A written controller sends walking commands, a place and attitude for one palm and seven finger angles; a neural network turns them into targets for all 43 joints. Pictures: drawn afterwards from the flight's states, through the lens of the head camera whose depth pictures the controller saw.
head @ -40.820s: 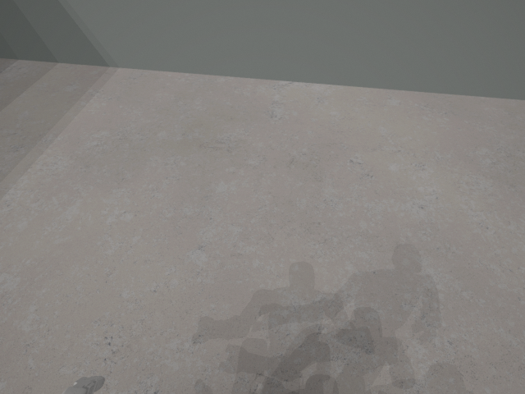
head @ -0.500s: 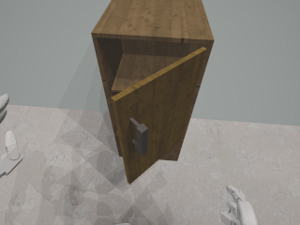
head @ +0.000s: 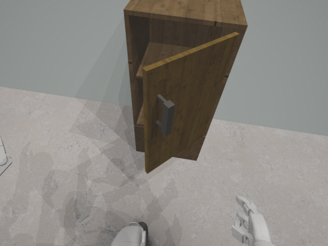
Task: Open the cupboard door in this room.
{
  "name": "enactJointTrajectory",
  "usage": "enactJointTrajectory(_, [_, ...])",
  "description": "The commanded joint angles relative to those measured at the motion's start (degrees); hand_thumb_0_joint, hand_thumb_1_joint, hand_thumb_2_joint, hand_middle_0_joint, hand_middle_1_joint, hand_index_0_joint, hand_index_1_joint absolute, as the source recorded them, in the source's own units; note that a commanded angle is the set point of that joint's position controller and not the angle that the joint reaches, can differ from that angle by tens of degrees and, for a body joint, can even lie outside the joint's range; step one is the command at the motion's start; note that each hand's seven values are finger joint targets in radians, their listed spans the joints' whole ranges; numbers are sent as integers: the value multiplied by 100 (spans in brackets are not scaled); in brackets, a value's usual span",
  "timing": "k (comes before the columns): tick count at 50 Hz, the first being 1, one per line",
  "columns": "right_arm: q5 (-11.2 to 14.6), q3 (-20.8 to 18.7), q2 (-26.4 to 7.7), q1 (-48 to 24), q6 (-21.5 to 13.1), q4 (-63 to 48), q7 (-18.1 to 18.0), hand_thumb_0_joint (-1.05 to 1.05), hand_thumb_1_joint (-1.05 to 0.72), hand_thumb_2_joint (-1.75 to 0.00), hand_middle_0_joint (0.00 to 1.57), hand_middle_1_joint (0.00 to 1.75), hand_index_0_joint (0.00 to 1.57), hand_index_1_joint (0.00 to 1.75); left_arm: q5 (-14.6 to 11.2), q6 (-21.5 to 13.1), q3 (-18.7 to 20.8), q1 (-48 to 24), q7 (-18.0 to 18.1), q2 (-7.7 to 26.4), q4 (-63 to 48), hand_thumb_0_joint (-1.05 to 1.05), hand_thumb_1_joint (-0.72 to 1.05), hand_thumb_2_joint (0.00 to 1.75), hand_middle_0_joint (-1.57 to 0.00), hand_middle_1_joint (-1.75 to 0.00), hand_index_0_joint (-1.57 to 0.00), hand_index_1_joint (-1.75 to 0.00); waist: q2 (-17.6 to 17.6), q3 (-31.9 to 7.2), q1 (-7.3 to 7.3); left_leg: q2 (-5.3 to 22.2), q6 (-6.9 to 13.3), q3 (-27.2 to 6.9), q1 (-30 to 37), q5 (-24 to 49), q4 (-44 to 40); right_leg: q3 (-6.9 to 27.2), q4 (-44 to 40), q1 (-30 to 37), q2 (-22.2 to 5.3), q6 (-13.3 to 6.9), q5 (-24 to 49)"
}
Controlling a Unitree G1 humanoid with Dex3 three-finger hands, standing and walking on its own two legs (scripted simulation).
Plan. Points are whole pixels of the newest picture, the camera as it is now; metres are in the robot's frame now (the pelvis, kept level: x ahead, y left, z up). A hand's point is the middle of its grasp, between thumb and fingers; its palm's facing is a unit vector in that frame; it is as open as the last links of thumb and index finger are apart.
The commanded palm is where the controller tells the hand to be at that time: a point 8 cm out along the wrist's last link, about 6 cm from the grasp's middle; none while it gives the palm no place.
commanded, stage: stop stepping back and stand still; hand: left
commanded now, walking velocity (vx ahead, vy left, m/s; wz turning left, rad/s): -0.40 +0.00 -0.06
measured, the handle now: (163, 115) +0.49 +0.06 +0.00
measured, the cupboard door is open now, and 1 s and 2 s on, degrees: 47 47 47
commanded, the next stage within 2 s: let the arm hang, fingers relaxed in 0.92 s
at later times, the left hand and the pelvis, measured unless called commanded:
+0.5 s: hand out of the picture +0.10 +0.26 +0.21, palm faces +0.37 -0.81 -0.45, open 7.4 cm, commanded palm +0.06 +0.30 +0.20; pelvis -0.11 +0.01 +0.03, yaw -6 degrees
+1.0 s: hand out of the picture +0.09 +0.27 +0.18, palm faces +0.38 -0.80 -0.46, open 7.4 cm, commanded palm none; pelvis -0.12 +0.02 +0.02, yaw -4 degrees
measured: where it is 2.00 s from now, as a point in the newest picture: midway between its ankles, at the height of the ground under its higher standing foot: outside the picture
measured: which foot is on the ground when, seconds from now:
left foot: up 0.00-0.12, down 0.14-0.36, up 0.38-0.60, down 0.62-1.00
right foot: down 0.00-0.12, up 0.14-0.36, down 0.38-1.00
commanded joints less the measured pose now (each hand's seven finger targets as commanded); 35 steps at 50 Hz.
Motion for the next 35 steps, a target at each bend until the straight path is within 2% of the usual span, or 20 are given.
enactJointTrajectory(1, [-24,-202,-630,-421,-192,-746,-100,0,-90,-90,20,30,20,30,146,-258,164,-1185,37,1136,-1213,0,90,90,-20,-30,-20,-30,-1530,-648,-247,-399,-186,-628,851,-1619,2349,1518,-1631,-415,-1794,-641,5036])
enactJointTrajectory(3, [47,-162,-713,-444,-145,-895,-285,0,-90,-90,20,30,20,30,137,25,246,-908,-3,927,-759,0,90,90,-20,-30,-20,-30,-1488,-464,-385,-330,-42,-422,1733,-1004,822,641,-1009,-479,-1275,-263,5023])
enactJointTrajectory(4, [39,-170,-807,-383,-124,-836,-341,0,-90,-90,20,30,20,30,92,110,214,-870,-22,890,-753,0,90,90,-20,-30,-20,-30,-462,-475,-473,-478,-25,-245,2430,-266,-346,340,-739,-734,-991,-12,4083])
enactJointTrajectory(5, [56,-178,-911,-357,-167,-884,-367,0,-90,-90,20,30,20,30,40,84,167,-722,-50,760,-836,0,90,90,-20,-30,-20,-30,896,-532,-431,-59,71,-682,2948,416,-1215,161,-293,-941,-614,258,2554])
enactJointTrajectory(6, [30,-226,-1047,-347,-283,-978,-344,0,-90,-90,20,30,20,30,46,7,278,-697,-11,895,-1165,0,90,90,-20,-30,-20,-30,2025,-826,-264,943,339,-1852,3017,422,-1898,-149,285,-1029,-196,454,547])
enactJointTrajectory(7, [13,-259,-1007,-172,-412,-987,-312,0,-90,-90,20,30,20,30,49,-77,331,-767,20,949,-1283,0,90,90,-20,-30,-20,-30,1743,-893,-286,1368,658,-2652,2772,-730,-2499,-61,985,-859,70,441,-318])
enactJointTrajectory(8, [33,-265,-975,-93,-493,-937,-294,0,-90,-90,20,30,20,30,5,-112,349,-466,36,832,-863,0,90,90,-20,-30,-20,-30,1163,-848,-367,1423,808,-2835,2551,-2146,-2814,-11,1264,-821,153,430,-260])
enactJointTrajectory(9, [-13,-241,-899,-145,-558,-928,-260,0,-90,-90,20,30,20,30,-57,-84,586,-197,35,1043,-1006,0,90,90,-20,-30,-20,-30,1503,-975,-393,1415,702,-2996,2517,-2937,-3104,78,1519,-941,87,446,-156])
enactJointTrajectory(11, [-40,-160,-832,-258,-512,-960,-168,0,-90,-90,20,30,20,30,43,-41,461,207,70,868,-1264,0,90,90,-20,-30,-20,-30,1337,-840,-345,1150,450,-2245,1908,-3073,-3207,-250,1274,-255,78,352,84])
enactJointTrajectory(13, [-42,-164,-886,-277,-426,-1025,-128,0,-90,-90,20,30,20,30,76,71,312,632,97,728,-1378,0,90,90,-20,-30,-20,-30,1724,-690,-312,809,320,-1304,1367,-2911,-3151,-793,560,455,243,263,-48])
enactJointTrajectory(16, [-105,-214,-905,-211,-279,-1049,-204,0,-90,-90,20,30,20,30,94,166,321,645,90,883,-1410,0,90,90,-20,-30,-20,-30,1255,-472,-311,198,29,-528,1224,-2592,-2128,-938,-1257,911,226,58,-15])
enactJointTrajectory(17, [-99,-237,-848,-194,-185,-1021,-238,0,-90,-90,20,30,20,30,98,210,429,553,78,1058,-1387,0,90,90,-20,-30,-20,-30,367,-513,-336,-189,3,-101,1292,-2014,-576,-90,-1869,530,-388,-252,-80])
enactJointTrajectory(18, [-98,-264,-866,-140,-91,-955,-260,0,-90,-90,20,30,20,30,72,210,551,342,63,1250,-1426,0,90,90,-20,-30,-20,-30,-687,-505,-330,-413,-13,-224,1160,-1346,1502,1796,-2733,-481,-1695,-807,-976])
enactJointTrajectory(19, [-176,-211,-899,-175,-85,-820,-251,0,-90,-90,20,30,20,30,19,111,756,-260,108,1344,-1453,0,90,90,-20,-30,-20,-30,-573,-291,-330,-340,-30,-562,662,-1182,2412,2378,-2996,-927,-2301,-1128,-809])
enactJointTrajectory(21, [-68,-240,-891,167,-171,-673,-280,0,-90,-90,20,30,20,30,59,76,552,-467,85,1049,-487,0,90,90,-20,-30,-20,-30,-634,-285,-535,-134,1,-648,383,-1080,2799,1811,-2786,-958,-1939,-749,-1827])
enactJointTrajectory(28, [-35,-177,-904,114,-457,-598,-473,0,-90,-90,20,30,20,30,215,-32,-31,-834,96,660,-213,0,90,90,-20,-30,-20,-30,-428,-30,-432,-284,343,75,2341,-1315,-600,570,-1913,-1007,-1260,-382,-1057])
enactJointTrajectory(29, [-16,-221,-992,143,-511,-665,-488,0,-90,-90,20,30,20,30,189,-39,-49,-760,88,662,-379,0,90,90,-20,-30,-20,-30,64,-23,-463,-124,438,-301,2598,-1569,-1179,430,-1291,-1038,-1054,-231,-706])
enactJointTrajectory(31, [-13,-236,-1132,135,-514,-822,-403,0,-90,-90,20,30,20,30,203,-144,191,-792,119,817,-991,0,90,90,-20,-30,-20,-30,1721,-73,-410,1295,1046,-2581,2818,-2102,-2187,-609,826,-1642,-76,281,86])
enactJointTrajectory(32, [-37,-220,-983,146,-521,-693,-346,0,-90,-90,20,30,20,30,220,-212,383,-750,86,1030,-1067,0,90,90,-20,-30,-20,-30,1811,-45,-520,1620,1261,-3122,2233,-2903,-2722,-534,1726,-1579,-134,340,-174])
enactJointTrajectory(35, [-45,-221,-901,74,-579,-684,-208,0,-90,-90,20,30,20,30,258,-165,541,-99,79,1033,-1000,0,90,90,-20,-30,-20,-30,1395,195,-371,1388,1133,-2181,1337,-2540,-2501,-386,1195,-796,-429,306,211])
